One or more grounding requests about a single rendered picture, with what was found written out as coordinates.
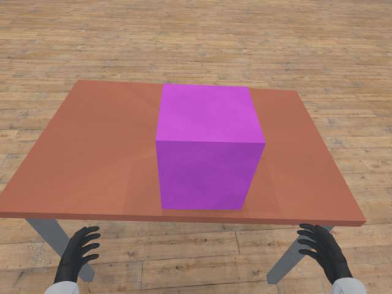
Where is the table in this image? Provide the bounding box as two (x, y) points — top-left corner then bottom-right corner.
(0, 80), (367, 284)

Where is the robot right hand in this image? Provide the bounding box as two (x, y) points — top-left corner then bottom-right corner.
(297, 224), (353, 285)

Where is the robot right forearm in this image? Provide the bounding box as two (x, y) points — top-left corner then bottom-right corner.
(331, 277), (367, 294)

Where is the robot left hand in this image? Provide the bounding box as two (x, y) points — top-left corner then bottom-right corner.
(53, 226), (100, 284)

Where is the carton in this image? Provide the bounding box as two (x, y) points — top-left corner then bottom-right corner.
(156, 84), (266, 209)

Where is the robot left forearm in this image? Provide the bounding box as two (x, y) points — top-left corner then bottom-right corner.
(44, 281), (80, 294)

